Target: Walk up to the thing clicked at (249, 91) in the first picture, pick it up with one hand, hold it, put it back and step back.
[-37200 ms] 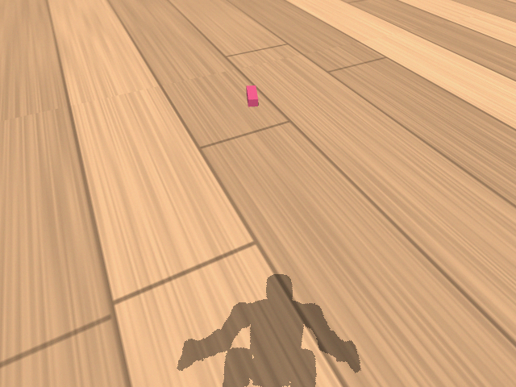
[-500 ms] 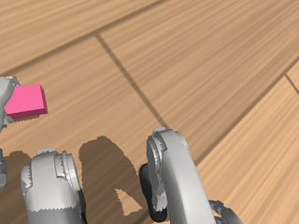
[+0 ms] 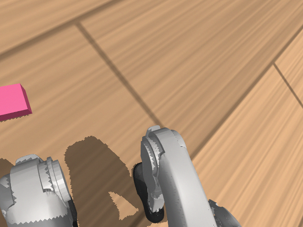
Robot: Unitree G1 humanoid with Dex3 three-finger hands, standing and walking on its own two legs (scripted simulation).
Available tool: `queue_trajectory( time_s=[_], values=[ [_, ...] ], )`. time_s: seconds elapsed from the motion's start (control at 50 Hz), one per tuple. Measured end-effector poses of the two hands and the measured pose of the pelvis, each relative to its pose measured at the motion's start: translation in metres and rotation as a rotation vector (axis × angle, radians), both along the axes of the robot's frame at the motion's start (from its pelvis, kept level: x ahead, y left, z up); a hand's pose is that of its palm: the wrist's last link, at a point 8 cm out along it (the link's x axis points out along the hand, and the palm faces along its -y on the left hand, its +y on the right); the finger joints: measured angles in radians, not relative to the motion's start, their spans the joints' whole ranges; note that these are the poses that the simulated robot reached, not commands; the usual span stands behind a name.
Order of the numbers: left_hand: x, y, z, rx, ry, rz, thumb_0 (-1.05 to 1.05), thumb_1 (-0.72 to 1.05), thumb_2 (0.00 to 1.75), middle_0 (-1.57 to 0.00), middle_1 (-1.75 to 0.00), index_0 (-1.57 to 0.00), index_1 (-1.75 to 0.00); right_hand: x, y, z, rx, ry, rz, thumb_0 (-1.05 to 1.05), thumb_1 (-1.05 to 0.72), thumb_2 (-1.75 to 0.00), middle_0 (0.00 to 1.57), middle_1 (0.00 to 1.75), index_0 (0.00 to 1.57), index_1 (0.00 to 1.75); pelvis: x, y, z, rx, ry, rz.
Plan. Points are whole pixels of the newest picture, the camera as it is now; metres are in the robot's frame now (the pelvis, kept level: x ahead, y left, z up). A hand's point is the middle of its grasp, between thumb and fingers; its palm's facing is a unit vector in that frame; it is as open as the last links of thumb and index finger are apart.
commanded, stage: rest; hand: left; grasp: from above
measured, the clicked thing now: out of the picture +0.44 +0.32 -0.25
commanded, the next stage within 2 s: open in 0.64 s
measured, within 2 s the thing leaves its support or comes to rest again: rests again in 0.26 s
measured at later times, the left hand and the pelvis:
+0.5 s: hand out of the picture +0.43 +0.31 -0.25, palm faces -0.46 -0.14 -0.88, open 10.3 cm; pelvis +0.00 +0.00 +0.00, yaw -2 degrees
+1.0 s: hand out of the picture +0.43 +0.32 -0.25, palm faces -0.45 -0.13 -0.88, open 11.2 cm; pelvis +0.00 +0.01 +0.00, yaw -3 degrees
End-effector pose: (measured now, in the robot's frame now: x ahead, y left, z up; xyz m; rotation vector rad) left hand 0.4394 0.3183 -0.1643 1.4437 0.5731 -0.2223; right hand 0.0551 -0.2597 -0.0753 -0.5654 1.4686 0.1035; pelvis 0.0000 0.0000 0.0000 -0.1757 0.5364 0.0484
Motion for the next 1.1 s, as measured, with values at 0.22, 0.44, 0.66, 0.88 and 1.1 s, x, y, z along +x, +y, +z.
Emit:
queue_trajectory(
  time_s=[0.22, 0.44, 0.66, 0.88, 1.1],
  values=[
    [-0.001, -0.001, -0.015, -0.006, -0.018, -0.002, 0.00, -0.06, 0.64, -0.59, -0.72, -0.62, -0.66, 0.006, 0.001, 0.006, -0.001, 0.000, 0.054, 0.00, -0.90, -0.89, 0.21, 0.30, 0.20, 0.30, 0.001, 0.001, -0.002, -0.014, -0.015, -0.009],
    [0.000, 0.000, -0.024, 0.000, -0.019, 0.006, 0.00, -0.06, 0.64, -0.59, -0.71, -0.63, -0.66, 0.008, 0.004, 0.009, 0.013, -0.004, 0.087, 0.00, -0.90, -0.89, 0.21, 0.30, 0.20, 0.30, 0.001, 0.004, -0.004, -0.028, -0.029, -0.014],
    [0.000, 0.001, -0.026, -0.006, -0.017, 0.014, 0.00, -0.06, 0.63, -0.60, -0.71, -0.63, -0.65, 0.007, 0.010, 0.011, 0.037, -0.003, 0.118, 0.00, -0.90, -0.89, 0.21, 0.30, 0.20, 0.30, -0.001, 0.005, -0.003, -0.038, -0.040, -0.019],
    [-0.001, 0.000, -0.027, -0.005, -0.010, 0.003, -0.01, -0.04, 0.64, -0.56, -0.73, -0.59, -0.68, 0.004, 0.008, 0.017, 0.028, -0.011, 0.145, 0.00, -0.90, -0.89, 0.21, 0.30, 0.20, 0.30, -0.004, 0.005, -0.004, -0.043, -0.061, -0.024],
    [0.005, 0.001, -0.022, 0.003, -0.048, -0.005, 0.00, -0.22, 0.77, -0.32, -0.84, -0.35, -0.82, -0.001, 0.009, 0.019, 0.030, -0.004, 0.149, 0.00, -0.89, -0.89, 0.21, 0.30, 0.20, 0.30, -0.005, 0.006, -0.005, -0.047, -0.065, -0.026]
  ],
)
